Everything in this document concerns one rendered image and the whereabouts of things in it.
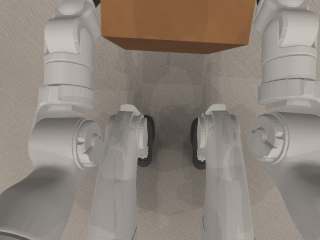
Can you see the left robot upper arm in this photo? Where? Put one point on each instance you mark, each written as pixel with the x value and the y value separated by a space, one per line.
pixel 62 150

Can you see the right robot forearm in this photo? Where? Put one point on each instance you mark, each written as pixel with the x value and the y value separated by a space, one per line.
pixel 289 33

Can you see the carton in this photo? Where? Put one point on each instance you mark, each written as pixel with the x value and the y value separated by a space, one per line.
pixel 177 26

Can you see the robot right thigh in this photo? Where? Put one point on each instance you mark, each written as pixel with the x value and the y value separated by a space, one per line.
pixel 227 210

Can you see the right robot foot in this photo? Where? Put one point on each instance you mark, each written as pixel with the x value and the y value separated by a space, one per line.
pixel 199 164

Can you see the right robot upper arm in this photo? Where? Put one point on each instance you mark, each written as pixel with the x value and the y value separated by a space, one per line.
pixel 288 145

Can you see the left robot forearm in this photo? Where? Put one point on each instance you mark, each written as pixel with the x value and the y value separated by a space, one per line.
pixel 69 39

